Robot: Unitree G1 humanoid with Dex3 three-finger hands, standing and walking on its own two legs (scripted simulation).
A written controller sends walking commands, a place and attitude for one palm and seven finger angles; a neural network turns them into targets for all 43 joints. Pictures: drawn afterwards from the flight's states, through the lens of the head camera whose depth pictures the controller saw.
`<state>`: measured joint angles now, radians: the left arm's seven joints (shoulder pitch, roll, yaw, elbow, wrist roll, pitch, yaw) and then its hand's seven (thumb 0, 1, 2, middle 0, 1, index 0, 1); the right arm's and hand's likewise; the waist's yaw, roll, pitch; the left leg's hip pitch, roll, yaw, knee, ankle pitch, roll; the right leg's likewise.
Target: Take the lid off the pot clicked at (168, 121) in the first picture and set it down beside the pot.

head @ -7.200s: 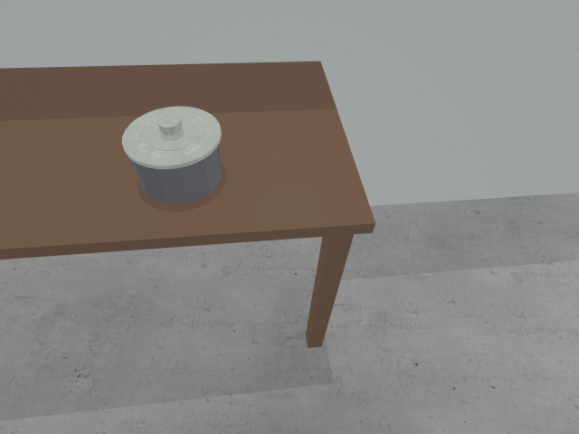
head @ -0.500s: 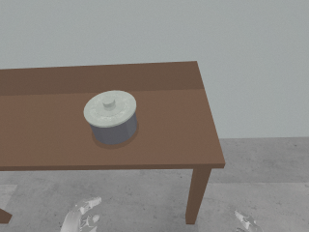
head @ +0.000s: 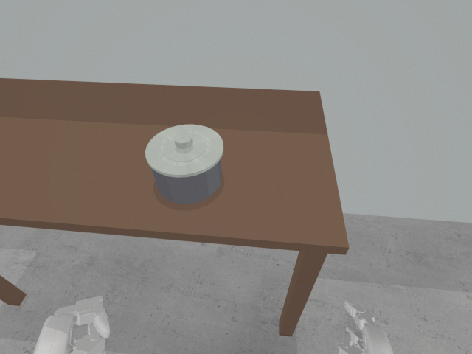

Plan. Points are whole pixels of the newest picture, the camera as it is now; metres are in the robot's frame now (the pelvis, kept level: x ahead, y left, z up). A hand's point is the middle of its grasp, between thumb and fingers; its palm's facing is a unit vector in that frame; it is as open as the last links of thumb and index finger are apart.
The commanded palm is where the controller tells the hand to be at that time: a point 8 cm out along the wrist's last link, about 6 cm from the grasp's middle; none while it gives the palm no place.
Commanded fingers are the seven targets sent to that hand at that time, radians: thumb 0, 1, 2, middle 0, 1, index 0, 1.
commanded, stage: raise the hand higher, near the body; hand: left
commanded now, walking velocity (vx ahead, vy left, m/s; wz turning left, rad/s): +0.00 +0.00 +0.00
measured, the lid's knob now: (183, 140) +0.52 +0.18 +0.08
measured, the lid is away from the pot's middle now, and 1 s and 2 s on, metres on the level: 0.00 0.00 0.00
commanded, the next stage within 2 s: reach forward and open the fingers in 0.74 s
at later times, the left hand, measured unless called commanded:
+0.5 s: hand (83, 305) +0.16 +0.24 +0.06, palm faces +0.25 -0.90 -0.36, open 3.1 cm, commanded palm +0.11 +0.28 +0.09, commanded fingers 0.00 0.90 0.90 -1.30 -1.50 -1.30 -1.50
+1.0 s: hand (74, 270) +0.19 +0.26 +0.10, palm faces +0.12 -0.47 -0.87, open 3.0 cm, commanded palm +0.16 +0.29 +0.14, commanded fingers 0.00 0.63 1.02 -1.19 -1.18 -1.19 -1.18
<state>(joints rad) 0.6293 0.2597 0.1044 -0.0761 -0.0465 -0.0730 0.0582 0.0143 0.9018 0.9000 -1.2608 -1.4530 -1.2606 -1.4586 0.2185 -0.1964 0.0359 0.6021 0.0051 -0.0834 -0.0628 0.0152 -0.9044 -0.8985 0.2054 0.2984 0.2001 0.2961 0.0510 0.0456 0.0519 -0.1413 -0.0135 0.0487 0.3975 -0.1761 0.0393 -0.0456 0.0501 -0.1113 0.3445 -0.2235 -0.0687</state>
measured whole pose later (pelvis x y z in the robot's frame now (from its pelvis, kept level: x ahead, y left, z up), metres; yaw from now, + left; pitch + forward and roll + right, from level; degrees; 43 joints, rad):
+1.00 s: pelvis +0.00 +0.03 +0.00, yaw -2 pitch -2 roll -1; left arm 0.52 0.45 0.12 -0.45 0.49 0.06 0.11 0.01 0.84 0.91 -1.28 -1.44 -1.28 -1.44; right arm 0.15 -0.26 0.03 0.56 0.01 0.02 -0.01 0.02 -0.90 -0.90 0.21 0.30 0.20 0.30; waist 0.08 0.10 0.03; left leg -0.22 -0.03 0.09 0.45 -0.20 0.07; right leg -0.15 0.02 -0.08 0.43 -0.25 -0.04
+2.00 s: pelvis -0.03 +0.03 +0.00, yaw +1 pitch -3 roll -1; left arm -0.18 0.69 -0.01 -0.04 0.75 0.04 -0.30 0.00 -0.30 1.44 -0.85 -0.09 -0.85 -0.10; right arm 0.10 -0.29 0.03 0.61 0.06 0.09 0.00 0.02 -0.91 -0.90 0.20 0.30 0.20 0.30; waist 0.05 0.14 0.04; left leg -0.21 -0.06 0.05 0.39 -0.13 0.09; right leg -0.14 0.00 -0.11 0.40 -0.21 -0.03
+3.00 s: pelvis +0.01 +0.02 +0.00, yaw +1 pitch +2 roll +0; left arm -0.68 0.52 -0.24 0.41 0.82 0.28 -0.33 0.00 -0.32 1.46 -0.84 -0.08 -0.84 -0.08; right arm 0.14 -0.30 0.04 0.62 0.09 0.15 0.04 0.01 -0.91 -0.90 0.20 0.30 0.20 0.30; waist -0.01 0.11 -0.02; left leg -0.27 -0.07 0.05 0.42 -0.18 0.08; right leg -0.21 -0.01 -0.11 0.45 -0.27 -0.03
